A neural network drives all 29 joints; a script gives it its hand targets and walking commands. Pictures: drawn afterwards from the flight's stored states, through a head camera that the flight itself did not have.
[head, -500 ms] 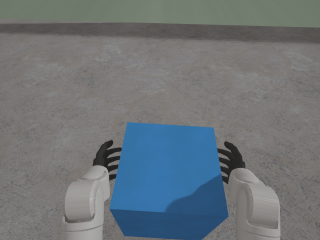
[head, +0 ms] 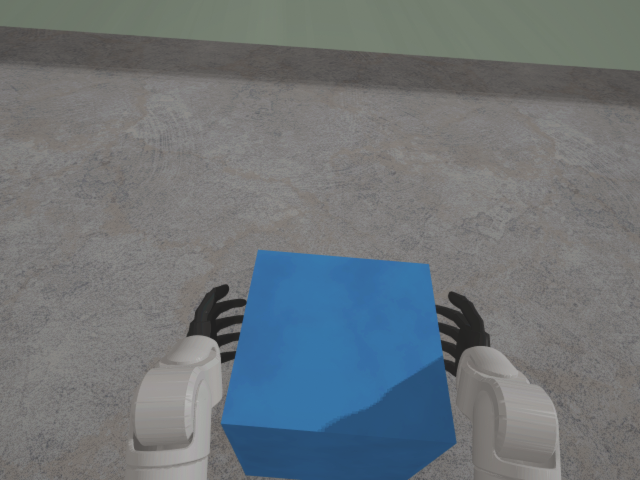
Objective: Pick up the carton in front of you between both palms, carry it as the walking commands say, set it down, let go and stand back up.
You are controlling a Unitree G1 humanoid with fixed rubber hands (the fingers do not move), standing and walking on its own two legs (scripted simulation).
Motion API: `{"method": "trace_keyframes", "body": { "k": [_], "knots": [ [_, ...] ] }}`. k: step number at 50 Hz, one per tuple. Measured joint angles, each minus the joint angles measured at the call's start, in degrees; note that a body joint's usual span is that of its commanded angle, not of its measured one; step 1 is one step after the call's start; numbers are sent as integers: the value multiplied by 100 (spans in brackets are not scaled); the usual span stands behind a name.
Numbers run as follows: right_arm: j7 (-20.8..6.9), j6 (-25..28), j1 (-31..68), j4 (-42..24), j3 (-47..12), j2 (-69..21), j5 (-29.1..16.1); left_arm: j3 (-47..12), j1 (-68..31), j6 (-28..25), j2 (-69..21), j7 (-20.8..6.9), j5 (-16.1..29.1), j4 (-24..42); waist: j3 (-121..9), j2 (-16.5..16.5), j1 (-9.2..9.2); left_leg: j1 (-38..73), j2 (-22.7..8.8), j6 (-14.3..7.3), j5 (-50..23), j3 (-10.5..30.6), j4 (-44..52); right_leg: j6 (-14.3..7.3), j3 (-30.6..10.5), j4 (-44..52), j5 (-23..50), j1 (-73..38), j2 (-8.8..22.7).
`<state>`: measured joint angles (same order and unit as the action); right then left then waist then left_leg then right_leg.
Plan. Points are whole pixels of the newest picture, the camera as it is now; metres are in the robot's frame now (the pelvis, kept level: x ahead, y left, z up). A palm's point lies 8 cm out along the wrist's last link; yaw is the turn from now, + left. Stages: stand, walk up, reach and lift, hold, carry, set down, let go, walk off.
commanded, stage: carry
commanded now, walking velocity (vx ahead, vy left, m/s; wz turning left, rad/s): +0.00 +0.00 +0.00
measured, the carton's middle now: (331, 376) +0.28 +0.00 -0.02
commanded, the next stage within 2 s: hold in 1.82 s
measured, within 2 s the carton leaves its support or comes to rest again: neither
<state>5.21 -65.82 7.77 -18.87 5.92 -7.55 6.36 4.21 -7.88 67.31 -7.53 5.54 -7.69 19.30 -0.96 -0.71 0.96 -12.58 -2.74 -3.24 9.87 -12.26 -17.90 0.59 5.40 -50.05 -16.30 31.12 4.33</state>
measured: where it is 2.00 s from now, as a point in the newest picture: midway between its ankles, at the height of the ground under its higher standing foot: outside the picture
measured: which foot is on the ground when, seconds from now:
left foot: down 0.00-0.20, up 0.22-0.30, down 0.32-1.00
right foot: up 0.00-0.14, down 0.16-1.00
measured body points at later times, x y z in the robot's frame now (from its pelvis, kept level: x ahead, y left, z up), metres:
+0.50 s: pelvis +0.19 -0.02 -0.02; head +0.19 -0.03 +0.43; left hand +0.47 +0.14 +0.07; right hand +0.49 -0.16 +0.07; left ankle +0.09 +0.09 -0.75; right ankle +0.22 -0.11 -0.75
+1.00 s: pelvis +0.19 -0.01 -0.02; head +0.17 -0.01 +0.43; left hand +0.45 +0.16 +0.05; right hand +0.47 -0.14 +0.05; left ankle +0.09 +0.09 -0.75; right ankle +0.22 -0.11 -0.75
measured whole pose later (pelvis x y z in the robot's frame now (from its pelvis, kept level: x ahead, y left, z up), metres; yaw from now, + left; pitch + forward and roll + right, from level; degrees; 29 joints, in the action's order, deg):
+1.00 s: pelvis +0.19 -0.01 -0.02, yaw +3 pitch +3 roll -1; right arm 4.4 -66.7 9.3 -13.4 6.2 -7.7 8.8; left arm 5.3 -9.0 67.2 -7.6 4.9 -8.7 13.3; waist -6.6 0.7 -0.1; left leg -8.4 -3.5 0.6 24.3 -8.4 -30.4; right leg -1.3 11.0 -32.5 -14.3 20.5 3.7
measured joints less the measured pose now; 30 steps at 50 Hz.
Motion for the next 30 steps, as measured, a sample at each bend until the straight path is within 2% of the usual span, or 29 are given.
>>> {"method": "trace_keyframes", "body": {
  "k": [5, 8, 10, 12, 14, 15, 18, 23, 30],
  "knots": [
    [-14, -29, 37, -303, -30, -3, -42, -36, 45, 30, 4, 79, 69, 392, -47, -24, -100, 620, -11, 198, 432, 41, 90, 45, 268, 1616, 1016, -55, -108],
    [-23, -147, 102, -432, -50, -10, -10, 2, -11, 150, 0, 88, 94, 540, -147, -29, -126, 851, -14, 354, 1014, 77, -407, 59, 544, 2609, 2003, -575, -187],
    [-41, -229, 213, -388, 38, -16, 24, 17, -121, 173, -14, 82, 85, 419, -240, 176, -141, 746, -180, 467, 1379, 173, -1066, -310, 672, 2633, 1478, -814, -302],
    [-38, -323, 310, -289, 147, -29, 67, 66, -285, 191, -36, 51, 70, 167, -243, 350, -145, 472, -231, 535, 1709, 457, -1661, -507, 737, 2492, 1042, -869, -369],
    [-28, -392, 333, -185, 175, -33, 109, 118, -356, 224, -50, 19, 57, -23, -232, 354, -134, 289, -152, 520, 1978, 626, -1654, -453, 721, 2570, 1017, -975, -343],
    [-12, -413, 339, -137, 168, -34, 124, 132, -362, 237, -52, 11, 53, -80, -221, 339, -126, 257, -128, 508, 1885, 651, -1418, -450, 710, 2614, 980, -1034, -331],
    [-3, -439, 349, -66, 145, -40, 144, 154, -321, 239, -43, -4, 52, -123, -212, 331, -113, 345, -178, 521, 832, 644, -797, -441, 689, 2608, 832, -1181, -351],
    [1, -406, 361, -8, 120, -41, 145, 173, -296, 209, -37, -16, 44, -134, -430, 260, -89, 459, -192, 538, 1206, 622, -861, -373, 690, 2310, 480, -1178, -317],
    [-13, -346, 344, 174, 113, -39, 139, 170, -246, 206, -29, -23, -4, -220, -585, 141, -102, 404, -144, 539, 1323, 531, -1096, -279, 616, 1914, 221, -1057, -196]
  ]
}}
